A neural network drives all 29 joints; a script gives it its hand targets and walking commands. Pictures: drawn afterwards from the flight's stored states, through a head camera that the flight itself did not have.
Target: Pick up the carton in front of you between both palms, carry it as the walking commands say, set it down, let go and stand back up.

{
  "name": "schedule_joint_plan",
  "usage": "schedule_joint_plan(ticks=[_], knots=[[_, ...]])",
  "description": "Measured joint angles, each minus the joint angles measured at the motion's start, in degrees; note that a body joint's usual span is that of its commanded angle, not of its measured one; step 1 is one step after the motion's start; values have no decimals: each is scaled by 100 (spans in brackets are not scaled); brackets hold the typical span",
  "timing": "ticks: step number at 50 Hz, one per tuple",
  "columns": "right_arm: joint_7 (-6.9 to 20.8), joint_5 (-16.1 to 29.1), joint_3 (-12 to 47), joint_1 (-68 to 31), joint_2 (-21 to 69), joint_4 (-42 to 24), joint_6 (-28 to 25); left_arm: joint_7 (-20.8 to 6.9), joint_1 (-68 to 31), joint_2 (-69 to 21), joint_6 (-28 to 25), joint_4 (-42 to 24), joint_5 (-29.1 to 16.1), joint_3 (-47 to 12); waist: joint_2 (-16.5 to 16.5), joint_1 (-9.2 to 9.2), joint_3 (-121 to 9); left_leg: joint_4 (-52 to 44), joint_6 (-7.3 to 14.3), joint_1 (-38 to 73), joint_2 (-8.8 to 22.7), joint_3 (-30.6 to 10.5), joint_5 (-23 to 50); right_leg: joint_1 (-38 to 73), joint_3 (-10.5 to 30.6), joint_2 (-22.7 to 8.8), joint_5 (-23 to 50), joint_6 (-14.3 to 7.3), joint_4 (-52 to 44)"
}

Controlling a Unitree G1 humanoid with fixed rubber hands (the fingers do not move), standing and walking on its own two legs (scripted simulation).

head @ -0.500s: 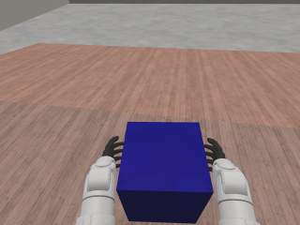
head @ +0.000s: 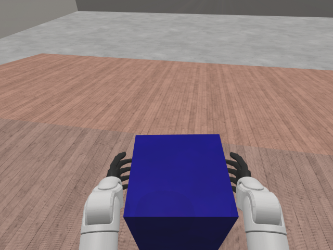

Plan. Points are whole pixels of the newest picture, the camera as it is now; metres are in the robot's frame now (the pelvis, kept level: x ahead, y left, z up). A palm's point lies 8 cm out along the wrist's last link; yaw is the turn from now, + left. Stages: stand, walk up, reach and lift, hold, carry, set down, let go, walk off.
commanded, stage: carry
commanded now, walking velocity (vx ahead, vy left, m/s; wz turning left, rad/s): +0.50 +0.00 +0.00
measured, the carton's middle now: (177, 195) +0.29 +0.01 +0.01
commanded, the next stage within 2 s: none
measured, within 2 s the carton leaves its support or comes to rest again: neither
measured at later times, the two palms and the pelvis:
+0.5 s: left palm (119, 119) +0.51 +0.20 +0.09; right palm (211, 116) +0.53 -0.10 +0.09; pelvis +0.25 +0.03 -0.01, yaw +1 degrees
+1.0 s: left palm (138, 77) +0.85 +0.18 +0.07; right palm (203, 78) +0.86 -0.12 +0.07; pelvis +0.59 +0.02 -0.02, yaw +2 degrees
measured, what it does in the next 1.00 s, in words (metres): walks ahead: right foot, then left foot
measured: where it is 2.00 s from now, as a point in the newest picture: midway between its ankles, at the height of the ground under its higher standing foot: (166, 150)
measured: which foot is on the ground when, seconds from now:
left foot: down 0.00-0.16, up 0.18-0.48, down 0.50-0.96, up 0.98-1.00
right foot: up 0.00-0.14, down 0.16-0.50, up 0.52-0.94, down 0.96-1.00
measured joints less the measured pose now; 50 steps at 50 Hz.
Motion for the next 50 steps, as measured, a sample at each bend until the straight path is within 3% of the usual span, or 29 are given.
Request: schedule_joint_plan(ticks=[3,7,9,11,14,17,22,24,26,29,32,38,45,48,50], knots=[[-171,68,210,95,-18,-414,471,80,0,149,454,-295,-269,-57,180,33,-38,-299,11,163,146,27,-85,-395,-416,66,-267,-20,239],[-275,166,229,251,-42,-1215,989,150,-55,64,885,-798,-424,-92,321,25,71,-432,-80,410,289,-33,-243,-393,-933,228,524,-18,-803],[-272,254,114,345,-63,-1598,1157,170,-50,-131,995,-1037,-369,-104,347,-20,70,201,-103,253,339,-35,-632,-229,-1110,237,1248,-188,-1107],[-259,358,-7,509,-72,-1796,1291,189,68,-166,1084,-1128,-290,-305,300,-41,15,1409,-42,-269,332,79,-892,-163,-1215,182,1117,-324,-927],[-262,410,40,610,-73,-1863,1531,255,269,-111,1373,-1340,-290,-429,108,-15,8,2492,37,-1066,308,326,-918,215,-1207,80,848,-296,-1225],[-265,438,86,519,-72,-1878,1668,318,293,-106,1589,-1563,-331,-366,4,80,76,2088,-17,-1580,377,483,-416,684,-1147,13,875,-169,-1713],[-265,407,75,325,-50,-1975,1730,334,97,-126,1683,-1697,-378,-229,-28,198,167,538,-48,-1795,404,754,523,1383,-1094,-124,492,65,-1934],[-264,391,60,244,-40,-1988,1755,335,18,-136,1711,-1716,-386,-176,-40,208,191,47,-15,-1599,351,989,803,1575,-1048,-230,100,205,-1635],[-263,367,76,107,-18,-1891,1726,333,-64,-108,1717,-1720,-405,-83,-114,170,214,95,218,-1426,281,1208,1157,1427,-921,-458,-453,252,-669],[-263,290,147,-9,4,-1596,1675,333,-117,-26,1737,-1561,-459,32,-108,67,329,413,453,-1276,268,1336,611,232,-425,-373,-326,88,1896],[-262,318,123,135,-18,-1680,1689,333,-59,-170,1719,-1550,-410,58,-14,-15,460,-101,378,-805,241,1355,545,-823,-444,-296,212,-92,2847],[-261,437,87,314,-43,-2104,1539,325,68,-131,1527,-1854,-386,-229,114,-176,594,-1112,276,238,214,1237,462,-1843,-618,-315,1123,-106,1538],[-233,438,195,382,-51,-2202,1543,318,267,-109,1534,-2093,-369,-277,115,-111,442,-1499,-64,1491,228,1162,-243,-1683,-1079,-194,2083,-189,-495],[-229,388,213,398,-54,-2185,1618,303,254,-109,1584,-2020,-380,-257,170,-66,426,-866,-252,1818,367,1046,-933,-1143,-1379,-18,2074,-306,-983],[-225,362,112,368,-56,-2055,1619,292,177,-119,1501,-1741,-370,-277,377,49,467,759,-237,1322,642,787,-1105,-1095,-1516,95,1746,-606,-508]])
